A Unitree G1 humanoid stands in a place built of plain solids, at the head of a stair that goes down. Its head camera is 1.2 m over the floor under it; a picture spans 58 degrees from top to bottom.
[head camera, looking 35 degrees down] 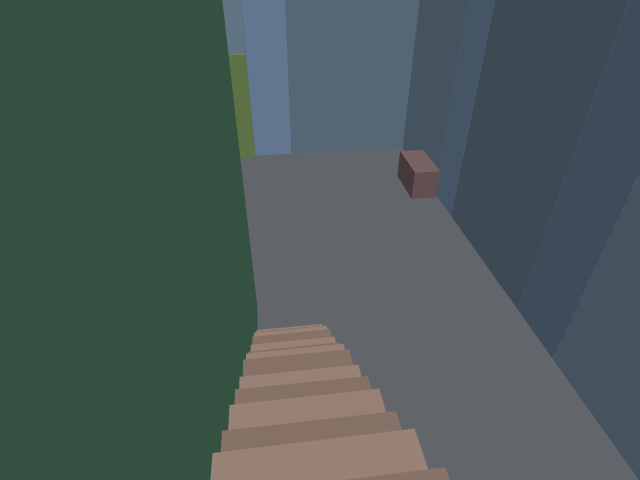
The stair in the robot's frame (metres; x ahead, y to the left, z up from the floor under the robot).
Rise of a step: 0.18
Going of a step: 0.22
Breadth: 0.87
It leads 7 degrees to the left of straight ahead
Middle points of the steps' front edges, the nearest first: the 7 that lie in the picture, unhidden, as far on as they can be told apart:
0.90 0.06 -0.36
1.10 0.09 -0.55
1.35 0.12 -0.73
1.57 0.15 -0.91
1.80 0.18 -1.10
2.09 0.22 -1.28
2.30 0.24 -1.46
